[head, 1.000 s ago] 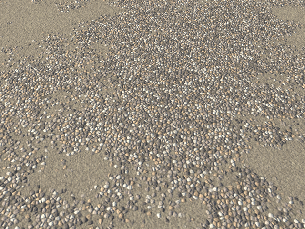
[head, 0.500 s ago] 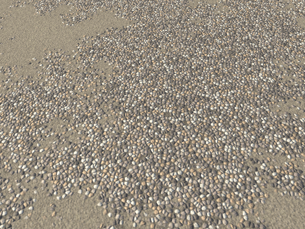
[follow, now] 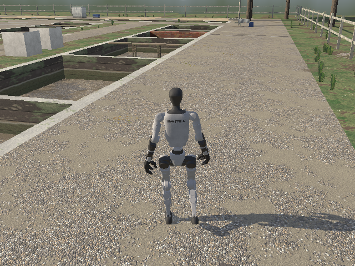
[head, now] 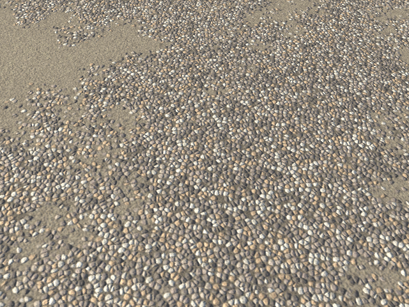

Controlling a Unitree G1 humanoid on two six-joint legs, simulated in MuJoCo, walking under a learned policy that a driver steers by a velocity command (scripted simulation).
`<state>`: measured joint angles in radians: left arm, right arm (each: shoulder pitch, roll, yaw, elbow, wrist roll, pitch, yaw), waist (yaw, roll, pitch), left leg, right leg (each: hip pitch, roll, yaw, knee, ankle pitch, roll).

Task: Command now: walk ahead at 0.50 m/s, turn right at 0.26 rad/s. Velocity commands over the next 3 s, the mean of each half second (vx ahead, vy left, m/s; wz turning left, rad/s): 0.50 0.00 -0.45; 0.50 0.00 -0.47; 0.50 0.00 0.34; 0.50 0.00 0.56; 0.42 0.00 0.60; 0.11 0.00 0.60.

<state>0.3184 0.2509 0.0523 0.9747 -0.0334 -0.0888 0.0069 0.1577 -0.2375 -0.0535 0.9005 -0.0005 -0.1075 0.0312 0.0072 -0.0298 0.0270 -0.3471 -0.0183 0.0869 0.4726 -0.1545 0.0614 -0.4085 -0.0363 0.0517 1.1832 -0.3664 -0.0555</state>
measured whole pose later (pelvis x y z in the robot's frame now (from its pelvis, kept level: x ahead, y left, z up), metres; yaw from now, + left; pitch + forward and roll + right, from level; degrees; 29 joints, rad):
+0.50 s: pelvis +0.27 -0.06 -0.02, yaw -15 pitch +2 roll +1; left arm 0.09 0.25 0.08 0.76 -0.02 -0.06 -0.05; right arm 0.29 -0.26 -0.06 0.96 0.01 -0.07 -0.02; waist -0.01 -0.01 0.06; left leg -0.13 0.06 0.12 1.00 -0.48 -0.01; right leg -0.50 0.04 -0.07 0.65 -0.18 -0.12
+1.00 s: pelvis +0.56 -0.12 -0.01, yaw -29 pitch +2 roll +1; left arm 0.35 0.28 0.07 0.80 -0.02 -0.05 0.01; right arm 0.08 -0.26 -0.06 0.78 0.00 -0.14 0.03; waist 0.04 -0.02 0.00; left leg -0.45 -0.05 0.00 0.54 -0.14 0.04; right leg -0.20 0.08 0.17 0.91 -0.48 -0.05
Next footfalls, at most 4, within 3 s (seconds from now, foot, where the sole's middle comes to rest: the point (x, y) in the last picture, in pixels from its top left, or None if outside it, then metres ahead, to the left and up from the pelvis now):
0.44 right None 0.38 -0.16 -0.77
0.94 left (233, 237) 0.72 -0.09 -0.77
1.42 right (311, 211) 0.83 -0.39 -0.77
1.90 left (244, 145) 1.15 -0.15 -0.77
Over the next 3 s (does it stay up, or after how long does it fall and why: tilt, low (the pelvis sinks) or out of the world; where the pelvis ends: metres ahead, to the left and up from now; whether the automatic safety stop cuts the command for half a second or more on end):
stays up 1.34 -0.18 0.00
